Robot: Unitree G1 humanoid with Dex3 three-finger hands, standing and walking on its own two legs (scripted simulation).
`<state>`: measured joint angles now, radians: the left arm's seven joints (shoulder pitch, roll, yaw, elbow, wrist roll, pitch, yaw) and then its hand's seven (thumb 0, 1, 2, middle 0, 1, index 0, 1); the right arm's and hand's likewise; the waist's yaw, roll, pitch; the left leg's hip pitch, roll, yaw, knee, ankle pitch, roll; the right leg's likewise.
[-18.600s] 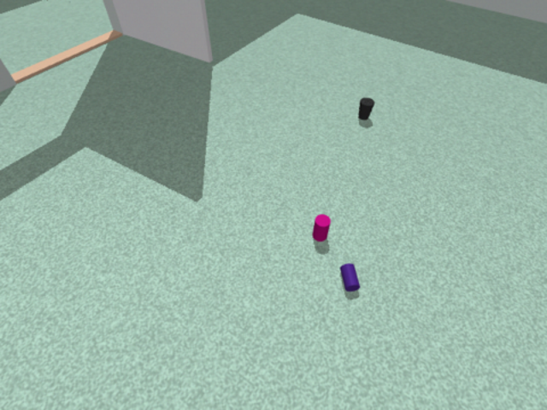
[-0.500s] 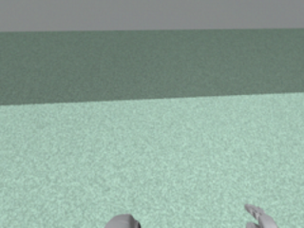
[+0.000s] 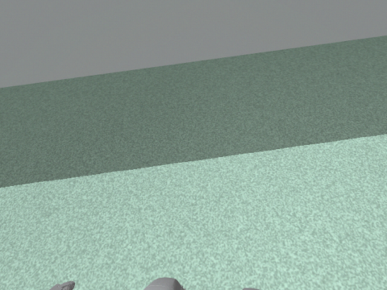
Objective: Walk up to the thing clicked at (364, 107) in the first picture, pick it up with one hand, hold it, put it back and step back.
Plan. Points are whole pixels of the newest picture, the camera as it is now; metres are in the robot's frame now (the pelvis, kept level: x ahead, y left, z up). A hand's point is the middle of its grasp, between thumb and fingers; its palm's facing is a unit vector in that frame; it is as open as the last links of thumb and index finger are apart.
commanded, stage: walk up
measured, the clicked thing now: out of the picture -0.37 +1.19 -0.71
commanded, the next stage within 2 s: none
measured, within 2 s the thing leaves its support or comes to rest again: neither
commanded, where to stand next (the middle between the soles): +0.50 +0.06 m, yaw -1 degrees
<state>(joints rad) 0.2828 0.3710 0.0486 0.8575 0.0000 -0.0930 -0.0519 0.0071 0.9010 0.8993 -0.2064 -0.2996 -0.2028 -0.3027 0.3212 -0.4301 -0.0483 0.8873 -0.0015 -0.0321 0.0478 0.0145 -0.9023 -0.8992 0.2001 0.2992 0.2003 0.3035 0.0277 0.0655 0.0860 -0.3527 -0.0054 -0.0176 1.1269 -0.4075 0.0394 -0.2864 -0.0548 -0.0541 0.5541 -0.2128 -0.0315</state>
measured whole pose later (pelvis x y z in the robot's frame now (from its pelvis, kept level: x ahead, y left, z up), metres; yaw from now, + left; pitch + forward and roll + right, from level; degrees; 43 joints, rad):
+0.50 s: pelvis +0.19 +0.05 +0.00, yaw +3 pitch -4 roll -2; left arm 0.34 0.43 0.03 0.87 0.00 -0.04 -0.03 0.01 0.90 0.90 -0.21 -0.30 -0.20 -0.30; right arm 0.25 -0.38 -0.05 0.80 -0.01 -0.07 0.05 0.01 -0.90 -0.90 0.20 0.30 0.20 0.30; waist 0.00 -0.03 0.10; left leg -0.29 0.02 0.05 0.57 -0.22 0.04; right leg -0.35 -0.01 0.03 1.10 -0.43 -0.04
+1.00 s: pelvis +0.39 -0.01 +0.01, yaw +28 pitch -2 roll +2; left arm 0.19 0.40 0.06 0.81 0.04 -0.02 -0.07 0.01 0.90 0.90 -0.21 -0.30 -0.20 -0.30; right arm 0.35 -0.44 -0.05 0.87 -0.03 0.00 0.01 0.01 -0.90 -0.90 0.20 0.30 0.20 0.30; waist 0.05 -0.01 0.06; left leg -0.39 -0.06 -0.07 1.00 -0.41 0.01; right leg -0.25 -0.03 -0.01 0.47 -0.20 -0.02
